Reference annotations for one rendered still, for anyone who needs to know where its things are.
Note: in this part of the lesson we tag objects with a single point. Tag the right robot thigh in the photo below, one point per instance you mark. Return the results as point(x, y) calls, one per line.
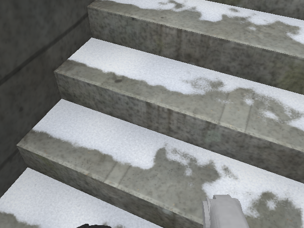
point(222, 212)

